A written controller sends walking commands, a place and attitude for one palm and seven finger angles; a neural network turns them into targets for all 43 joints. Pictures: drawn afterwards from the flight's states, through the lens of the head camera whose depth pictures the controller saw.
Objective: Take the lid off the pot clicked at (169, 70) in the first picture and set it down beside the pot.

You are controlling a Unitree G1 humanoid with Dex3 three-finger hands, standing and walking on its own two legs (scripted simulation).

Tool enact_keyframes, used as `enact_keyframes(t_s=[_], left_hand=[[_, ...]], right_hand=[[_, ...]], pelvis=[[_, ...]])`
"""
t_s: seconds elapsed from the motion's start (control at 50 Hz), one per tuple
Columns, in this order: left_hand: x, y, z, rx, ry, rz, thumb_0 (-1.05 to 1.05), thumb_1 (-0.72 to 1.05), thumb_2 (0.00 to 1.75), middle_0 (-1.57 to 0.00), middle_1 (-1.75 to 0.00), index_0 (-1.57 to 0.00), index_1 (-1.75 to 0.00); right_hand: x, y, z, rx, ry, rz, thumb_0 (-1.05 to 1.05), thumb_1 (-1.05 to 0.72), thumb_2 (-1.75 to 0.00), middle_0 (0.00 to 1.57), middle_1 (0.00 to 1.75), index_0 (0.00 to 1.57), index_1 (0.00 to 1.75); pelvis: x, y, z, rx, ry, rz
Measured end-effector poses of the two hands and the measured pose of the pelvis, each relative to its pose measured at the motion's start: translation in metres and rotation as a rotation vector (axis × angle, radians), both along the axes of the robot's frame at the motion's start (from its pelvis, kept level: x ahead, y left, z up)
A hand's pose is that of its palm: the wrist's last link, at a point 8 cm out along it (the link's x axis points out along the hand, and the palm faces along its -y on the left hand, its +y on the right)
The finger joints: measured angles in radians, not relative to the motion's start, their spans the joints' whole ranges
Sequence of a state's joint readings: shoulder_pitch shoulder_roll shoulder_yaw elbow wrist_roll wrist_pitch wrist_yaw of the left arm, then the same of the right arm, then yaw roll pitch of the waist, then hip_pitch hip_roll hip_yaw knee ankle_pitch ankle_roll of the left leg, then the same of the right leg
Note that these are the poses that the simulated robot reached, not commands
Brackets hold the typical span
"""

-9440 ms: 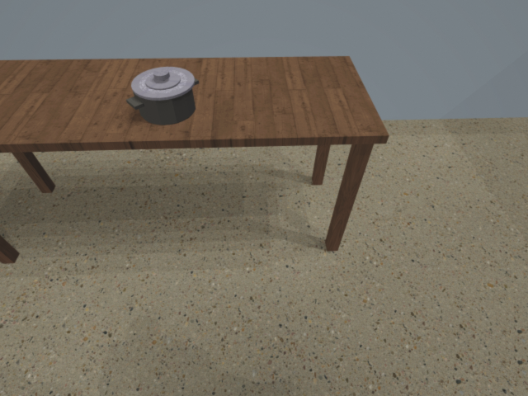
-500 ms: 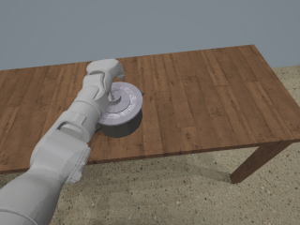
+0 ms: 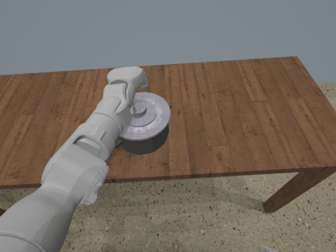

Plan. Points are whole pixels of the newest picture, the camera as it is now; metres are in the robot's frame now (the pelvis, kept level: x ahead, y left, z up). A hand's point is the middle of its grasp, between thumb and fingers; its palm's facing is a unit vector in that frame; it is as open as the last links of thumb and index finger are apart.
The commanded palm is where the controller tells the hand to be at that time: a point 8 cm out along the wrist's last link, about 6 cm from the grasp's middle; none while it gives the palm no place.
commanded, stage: lower the open fingers around the knob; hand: left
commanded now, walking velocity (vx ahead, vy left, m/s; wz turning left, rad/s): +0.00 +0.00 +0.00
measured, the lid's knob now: (138, 109) +0.50 +0.07 +0.02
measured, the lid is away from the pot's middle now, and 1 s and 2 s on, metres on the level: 0.01 0.01 0.01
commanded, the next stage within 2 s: close the fingers and squeeze the knob in 1.32 s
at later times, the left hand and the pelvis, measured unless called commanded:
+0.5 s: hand (133, 107) +0.47 +0.07 +0.06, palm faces -0.35 -0.03 -0.94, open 10.3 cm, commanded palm +0.47 +0.08 +0.12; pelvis +0.00 +0.00 +0.00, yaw -1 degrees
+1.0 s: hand (135, 109) +0.48 +0.07 +0.05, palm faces -0.36 -0.04 -0.93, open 10.3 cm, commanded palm +0.48 +0.08 +0.10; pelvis -0.01 -0.01 +0.00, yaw -1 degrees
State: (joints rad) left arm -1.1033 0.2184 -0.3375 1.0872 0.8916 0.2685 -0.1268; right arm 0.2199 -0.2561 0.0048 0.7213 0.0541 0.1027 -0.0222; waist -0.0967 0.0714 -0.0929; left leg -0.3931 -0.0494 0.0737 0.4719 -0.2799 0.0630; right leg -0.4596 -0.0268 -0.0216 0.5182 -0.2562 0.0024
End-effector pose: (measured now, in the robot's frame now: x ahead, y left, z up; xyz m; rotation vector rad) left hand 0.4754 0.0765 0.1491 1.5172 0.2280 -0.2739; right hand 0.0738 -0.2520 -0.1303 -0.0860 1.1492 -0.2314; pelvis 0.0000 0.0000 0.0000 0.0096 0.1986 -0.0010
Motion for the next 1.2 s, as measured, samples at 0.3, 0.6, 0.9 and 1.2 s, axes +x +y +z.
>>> enact_keyframes(t_s=[0.3, 0.6, 0.9, 1.2], left_hand=[[-0.004, -0.005, -0.015, -0.014, 0.029, -0.009, 0.0, -0.27, 1.33, -0.82, -0.08, -0.82, -0.08], [-0.004, -0.002, -0.035, -0.004, 0.05, 0.006, 0.0, -0.27, 1.33, -0.82, -0.08, -0.82, -0.08], [-0.001, -0.004, -0.045, 0.006, 0.041, 0.015, 0.0, -0.27, 1.33, -0.84, -0.1, -0.82, -0.08], [0.003, -0.002, -0.043, 0.003, 0.053, 0.014, 0.0, -0.27, 1.33, -0.86, -0.11, -0.82, -0.08]], right_hand=[[-0.022, -0.001, -0.004, -0.001, 0.058, -0.026, 0.01, -0.9, -0.9, 0.2, 0.3, 0.2, 0.3], [-0.046, -0.011, -0.003, -0.024, 0.091, -0.067, 0.01, -0.9, -0.9, 0.2, 0.3, 0.2, 0.3], [-0.052, -0.016, -0.003, -0.037, 0.103, -0.086, 0.01, -0.9, -0.9, 0.2, 0.3, 0.2, 0.3], [-0.063, -0.016, -0.002, -0.046, 0.122, -0.1, 0.01, -0.9, -0.9, 0.2, 0.3, 0.2, 0.3]], pelvis=[[-0.001, -0.001, 0.0, -0.001, 0.004, -0.006], [-0.003, -0.005, -0.001, -0.002, 0.018, -0.013], [-0.006, -0.007, -0.003, -0.002, 0.039, -0.018], [-0.007, -0.006, -0.004, -0.004, 0.048, -0.022]])
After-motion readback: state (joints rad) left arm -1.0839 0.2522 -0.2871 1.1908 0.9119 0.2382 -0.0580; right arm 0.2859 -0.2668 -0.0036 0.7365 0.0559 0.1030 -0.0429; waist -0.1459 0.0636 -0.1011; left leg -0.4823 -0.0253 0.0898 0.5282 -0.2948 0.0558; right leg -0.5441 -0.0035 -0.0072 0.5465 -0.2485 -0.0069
